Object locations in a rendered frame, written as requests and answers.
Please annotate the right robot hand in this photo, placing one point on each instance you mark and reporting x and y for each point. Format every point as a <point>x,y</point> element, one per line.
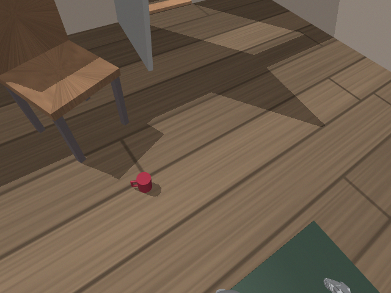
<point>335,286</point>

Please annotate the mug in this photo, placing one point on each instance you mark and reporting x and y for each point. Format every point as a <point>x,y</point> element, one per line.
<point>144,182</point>

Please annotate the chair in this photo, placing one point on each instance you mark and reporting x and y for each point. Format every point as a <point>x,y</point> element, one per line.
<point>39,65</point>

